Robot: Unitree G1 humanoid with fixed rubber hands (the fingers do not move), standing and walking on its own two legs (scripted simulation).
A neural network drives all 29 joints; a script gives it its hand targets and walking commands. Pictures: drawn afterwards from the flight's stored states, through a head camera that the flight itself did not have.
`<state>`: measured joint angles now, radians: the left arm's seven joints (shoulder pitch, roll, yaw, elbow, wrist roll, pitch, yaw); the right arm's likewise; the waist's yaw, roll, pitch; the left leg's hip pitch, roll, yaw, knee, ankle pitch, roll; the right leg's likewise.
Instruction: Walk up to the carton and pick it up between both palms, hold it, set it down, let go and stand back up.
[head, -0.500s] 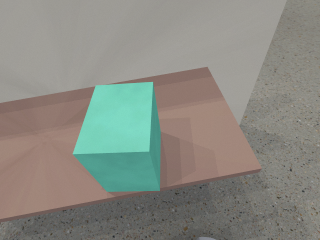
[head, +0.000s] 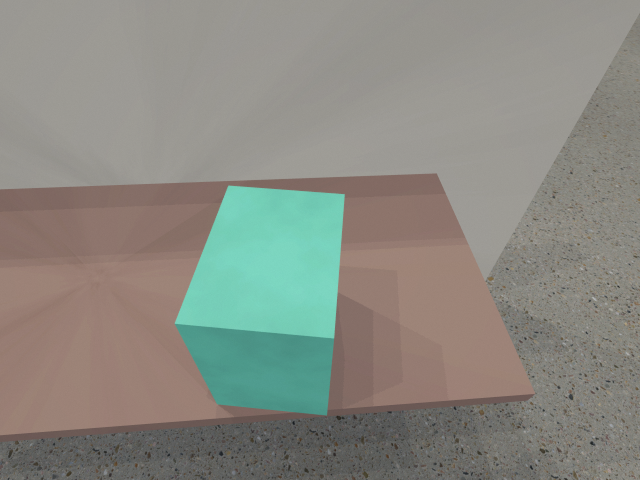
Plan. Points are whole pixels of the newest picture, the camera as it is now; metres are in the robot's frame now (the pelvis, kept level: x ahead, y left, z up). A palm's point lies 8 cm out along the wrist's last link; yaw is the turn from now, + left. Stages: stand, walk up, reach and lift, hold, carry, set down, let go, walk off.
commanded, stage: walk up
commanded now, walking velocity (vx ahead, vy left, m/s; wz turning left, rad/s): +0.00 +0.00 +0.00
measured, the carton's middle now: (278, 302) +0.35 +0.07 +0.00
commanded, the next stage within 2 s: none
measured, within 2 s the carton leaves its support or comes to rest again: neither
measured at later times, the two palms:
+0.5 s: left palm out of the picture -0.02 +0.21 -0.15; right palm out of the picture -0.03 -0.16 -0.15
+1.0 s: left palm out of the picture -0.06 +0.34 -0.15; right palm out of the picture +0.02 -0.17 -0.15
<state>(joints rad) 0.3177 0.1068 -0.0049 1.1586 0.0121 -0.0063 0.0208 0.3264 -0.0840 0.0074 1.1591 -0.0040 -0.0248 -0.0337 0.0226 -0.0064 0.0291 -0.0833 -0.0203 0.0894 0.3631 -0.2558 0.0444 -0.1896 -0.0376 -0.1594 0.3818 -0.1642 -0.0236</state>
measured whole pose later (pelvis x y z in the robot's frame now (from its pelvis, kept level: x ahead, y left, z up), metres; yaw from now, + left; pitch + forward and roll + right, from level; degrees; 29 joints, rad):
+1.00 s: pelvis -0.04 +0.09 -0.02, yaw +2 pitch +0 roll +1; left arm 0.26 0.19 0.09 1.10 0.05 0.04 0.09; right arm 0.21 -0.24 -0.09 0.98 -0.03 0.07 -0.01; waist 0.02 0.00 0.08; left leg -0.43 0.06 -0.03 1.01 -0.46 -0.06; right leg -0.36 -0.22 -0.10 0.53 -0.16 0.10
